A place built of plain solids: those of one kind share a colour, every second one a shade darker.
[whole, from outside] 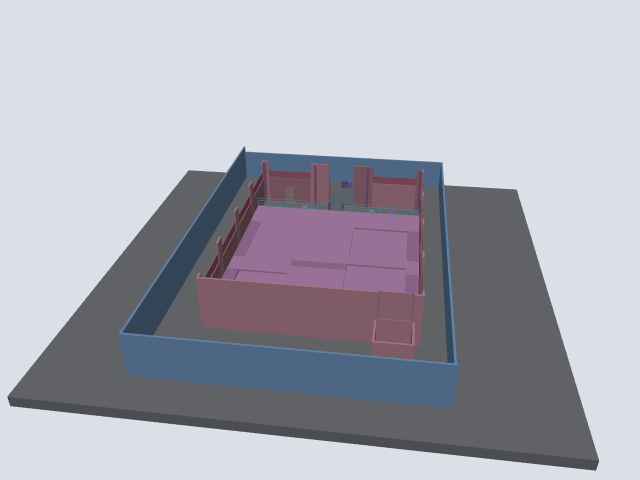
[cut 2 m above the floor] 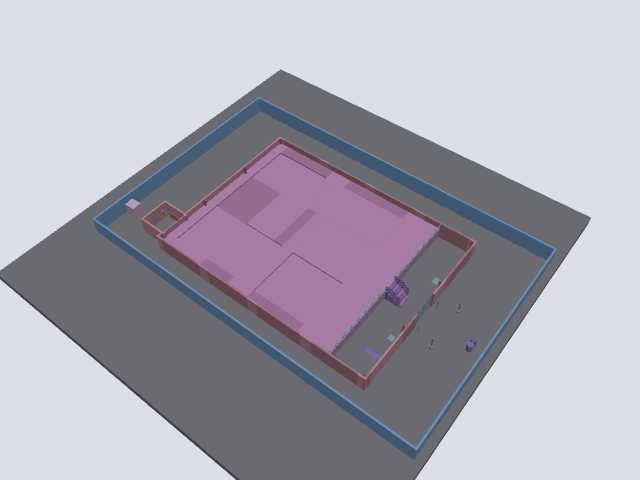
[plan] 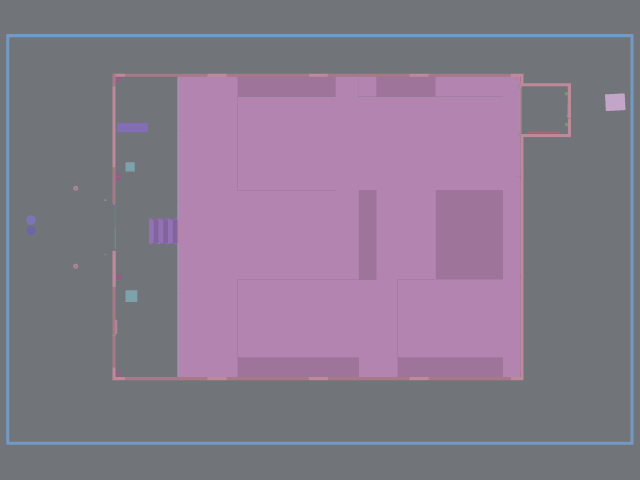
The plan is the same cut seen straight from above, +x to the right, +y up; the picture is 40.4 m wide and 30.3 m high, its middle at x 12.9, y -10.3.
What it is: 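A works' hall with a gallery's end over sunk ground; one tall room; a strip of floor behind the doors, a deck 1.26 m over it that fills the rest, and 3 sunk grounds in the deck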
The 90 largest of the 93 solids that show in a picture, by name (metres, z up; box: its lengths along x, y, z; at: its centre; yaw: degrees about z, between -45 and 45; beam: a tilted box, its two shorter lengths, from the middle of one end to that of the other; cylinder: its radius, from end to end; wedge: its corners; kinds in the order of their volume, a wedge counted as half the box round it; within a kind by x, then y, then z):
{
 "raised_floor_bank_1": {"box": [3.8, 18.95, 1.31], "at": [5.8, -9.47, 0.6]},
 "raised_floor_bank_2": {"box": [6.2, 1.25, 1.31], "at": [10.8, -18.32, 0.6]},
 "raised_floor_bank_3": {"box": [6.2, 5.65, 1.31], "at": [10.8, -9.97, 0.6]},
 "raised_floor_bank_4": {"box": [6.2, 5.9, 1.14], "at": [10.8, -4.2, 0.52]},
 "raised_floor_bank_5": {"box": [6.2, 1.25, 1.31], "at": [10.8, -0.62, 0.6]},
 "raised_floor_bank_6": {"box": [8.75, 4.9, 1.31], "at": [12.07, -15.25, 0.6]},
 "raised_floor_bank_7": {"box": [1.45, 1.25, 1.31], "at": [14.62, -18.32, 0.6]},
 "raised_floor_bank_8": {"box": [1.45, 12.8, 1.31], "at": [14.62, -6.4, 0.6]},
 "raised_floor_bank_9": {"box": [1.1, 1.25, 1.31], "at": [15.9, -18.32, 0.6]},
 "raised_floor_bank_10": {"box": [1.1, 5.65, 1.31], "at": [15.9, -9.97, 0.6]},
 "raised_floor_bank_11": {"box": [1.1, 1.25, 1.31], "at": [15.9, -0.62, 0.6]},
 "raised_floor_bank_12": {"box": [1.35, 11.8, 1.31], "at": [17.12, -13.05, 0.6]},
 "raised_floor_bank_13": {"box": [1.35, 1.25, 1.31], "at": [17.12, -0.62, 0.6]},
 "raised_floor_bank_14": {"box": [0.02, 5.65, 1.31], "at": [17.8, -9.97, 0.6]},
 "raised_floor_bank_15": {"box": [2.4, 1.25, 1.31], "at": [19.0, -18.32, 0.6]},
 "raised_floor_bank_16": {"box": [2.4, 5.65, 1.31], "at": [19.0, -9.97, 0.6]},
 "raised_floor_bank_17": {"box": [2.4, 1.25, 1.31], "at": [19.0, -0.62, 0.6]},
 "raised_floor_bank_18": {"box": [9.1, 5.9, 1.15], "at": [19.9, -4.2, 0.52]},
 "raised_floor_bank_19": {"box": [6.65, 4.9, 1.15], "at": [21.12, -15.25, 0.52]},
 "raised_floor_bank_20": {"box": [4.25, 1.25, 1.31], "at": [22.32, -18.32, 0.6]},
 "raised_floor_bank_21": {"box": [4.25, 5.65, 1.15], "at": [22.32, -9.97, 0.52]},
 "raised_floor_bank_22": {"box": [4.25, 1.25, 1.31], "at": [22.32, -0.62, 0.6]},
 "raised_floor_bank_23": {"box": [1.1, 18.95, 1.31], "at": [25.0, -9.47, 0.6]},
 "yard_bound_1": {"box": [0.2, 25.93, 3.61], "at": [-6.81, -10.27, 1.75]},
 "yard_bound_2": {"box": [39.6, 0.2, 4.31], "at": [12.89, -23.13, 2.1]},
 "yard_bound_3": {"box": [39.6, 0.2, 3.61], "at": [12.89, 2.6, 1.75]},
 "yard_bound_4": {"box": [0.2, 25.93, 4.31], "at": [32.59, -10.27, 2.1]},
 "wall_1": {"box": [0.2, 0.81, 5.35], "at": [-0.1, -18.75, 2.62]},
 "wall_2": {"box": [0.2, 5.11, 3.25], "at": [-0.1, -15.8, 1.57]},
 "wall_3": {"box": [0.2, 2.26, 5.35], "at": [-0.1, -12.12, 2.62]},
 "wall_4": {"box": [0.2, 2.31, 5.35], "at": [-0.1, -6.85, 2.62]},
 "wall_5": {"box": [0.2, 5.11, 3.25], "at": [-0.1, -3.15, 1.57]},
 "wall_6": {"box": [0.2, 0.81, 5.35], "at": [-0.1, -0.2, 2.62]},
 "wall_7": {"box": [0.81, 0.2, 5.35], "at": [0.2, -19.05, 2.62]},
 "wall_8": {"box": [0.81, 0.2, 5.35], "at": [0.2, 0.1, 2.62]},
 "wall_9": {"box": [5.21, 0.2, 3.25], "at": [3.2, -19.05, 1.57]},
 "wall_10": {"box": [5.21, 0.2, 3.25], "at": [3.2, 0.1, 1.57]},
 "wall_11": {"box": [1.21, 0.2, 5.35], "at": [6.4, -19.05, 2.62]},
 "wall_12": {"box": [1.21, 0.2, 5.35], "at": [6.4, 0.1, 2.62]},
 "wall_13": {"box": [5.21, 0.2, 3.25], "at": [9.6, -19.05, 1.57]},
 "wall_14": {"box": [5.21, 0.2, 3.25], "at": [9.6, 0.1, 1.57]},
 "wall_15": {"box": [1.21, 0.2, 5.35], "at": [12.8, -19.05, 2.62]},
 "wall_16": {"box": [1.21, 0.2, 5.35], "at": [12.8, 0.1, 2.62]},
 "wall_17": {"box": [5.16, 0.2, 3.25], "at": [15.97, -19.05, 1.57]},
 "wall_18": {"box": [5.16, 0.2, 3.25], "at": [15.97, 0.1, 1.57]},
 "wall_19": {"box": [1.21, 0.2, 5.35], "at": [19.15, -19.05, 2.62]},
 "wall_20": {"box": [1.21, 0.2, 5.35], "at": [19.15, 0.1, 2.62]},
 "wall_21": {"box": [5.21, 0.2, 3.25], "at": [22.35, -19.05, 1.57]},
 "wall_22": {"box": [5.21, 0.2, 3.25], "at": [22.35, 0.1, 1.57]},
 "wall_23": {"box": [0.81, 0.2, 5.35], "at": [25.35, -19.05, 2.62]},
 "wall_24": {"box": [0.81, 0.2, 5.35], "at": [25.35, 0.1, 2.62]},
 "wall_25": {"box": [0.06, 3.12, 5.35], "at": [25.52, -2.1, 2.62]},
 "wall_26": {"box": [0.06, 3.0, 2.55], "at": [25.58, -2.1, 1.23]},
 "wall_27": {"box": [0.2, 15.55, 5.35], "at": [25.65, -11.38, 2.62]},
 "wall_28": {"box": [0.2, 0.8, 5.35], "at": [25.65, -0.2, 2.62]},
 "wall_29": {"box": [3.2, 0.2, 2.55], "at": [27.15, -3.7, 1.23]},
 "wall_30": {"box": [3.2, 0.2, 2.55], "at": [27.15, -0.5, 1.23]},
 "wall_31": {"box": [0.2, 3.4, 2.55], "at": [28.65, -2.1, 1.23]},
 "window_pane_1": {"box": [0.1, 5.1, 0.91], "at": [-0.15, -15.8, 3.64]},
 "window_pane_2": {"box": [0.1, 5.1, 0.91], "at": [-0.15, -3.15, 3.64]},
 "window_pane_3": {"box": [5.2, 0.1, 0.91], "at": [3.2, -19.1, 3.64]},
 "window_pane_4": {"box": [5.2, 0.1, 0.91], "at": [9.6, -19.1, 3.64]},
 "window_pane_5": {"box": [5.15, 0.1, 0.91], "at": [15.97, -19.1, 3.64]},
 "window_pane_6": {"box": [5.2, 0.1, 0.91], "at": [22.35, -19.1, 3.64]},
 "door_landing_1": {"box": [0.32, 1.62, 0.23], "at": [2.26, -9.75, 0.07]},
 "door_landing_2": {"box": [0.32, 1.62, 0.41], "at": [2.56, -9.75, 0.15]},
 "door_landing_3": {"box": [0.32, 1.62, 0.59], "at": [2.86, -9.75, 0.24]},
 "door_landing_4": {"box": [0.32, 1.62, 0.77], "at": [3.16, -9.75, 0.34]},
 "door_landing_5": {"box": [0.32, 1.62, 0.95], "at": [3.46, -9.75, 0.42]},
 "door_landing_6": {"box": [0.32, 1.62, 1.13], "at": [3.76, -9.75, 0.52]},
 "beyond_pallets_1": {"box": [1.25, 1.06, 1.47], "at": [31.54, -1.6, 0.73], "yaw": 2.9},
 "pier_1": {"box": [0.17, 0.34, 5.35], "at": [25.46, -3.6, 2.62]},
 "pier_2": {"box": [0.17, 0.34, 5.35], "at": [25.46, -0.6, 2.62]},
 "beyond_drums_1": {"cylinder": 0.3, "from": [-5.34, -9.69, -0.06], "to": [-5.34, -9.69, 0.87]},
 "beyond_drums_2": {"cylinder": 0.3, "from": [-5.34, -9.04, -0.06], "to": [-5.34, -9.04, 0.87]},
 "door_leaf_1": {"box": [0.044, 1.0, 2.15], "at": [0.0, -15.8, 1.02]},
 "door_leaf_2": {"box": [0.044, 1.0, 2.15], "at": [28.55, -2.1, 1.02]},
 "radiator_1": {"box": [1.98, 0.1, 0.76], "at": [27.05, -3.51, 0.49]},
 "deck_rail_1": {"box": [0.024, 8.45, 0.1], "at": [3.93, -14.72, 1.31]},
 "deck_rail_2": {"box": [0.05, 8.45, 0.05], "at": [3.93, -14.72, 1.97]},
 "deck_rail_3": {"box": [0.024, 9.0, 0.1], "at": [3.93, -4.5, 1.31]},
 "deck_rail_4": {"box": [0.05, 9.0, 0.05], "at": [3.93, -4.5, 1.65]},
 "deck_rail_5": {"box": [0.05, 9.0, 0.05], "at": [3.93, -4.5, 1.97]},
 "deck_rail_6": {"box": [0.05, 9.0, 0.05], "at": [3.93, -4.5, 2.29]},
 "trench_plates_1": {"box": [1.96, 0.6, 0.07], "at": [1.07, -3.2, -0.01]},
 "steel_column_1": {"box": [0.014, 0.26, 5.15], "at": [0.26, -12.63, 2.52]},
 "steel_column_2": {"box": [0.014, 0.26, 5.15], "at": [0.26, -6.32, 2.52]},
 "steel_column_3": {"box": [0.014, 0.26, 5.15], "at": [0.26, -0.14, 2.52]},
 "access_cover_1": {"box": [0.59, 0.59, 0.06], "at": [0.92, -5.68, -0.02]},
 "access_cover_2": {"box": [0.75, 0.75, 0.06], "at": [1.0, -13.85, -0.02]}
}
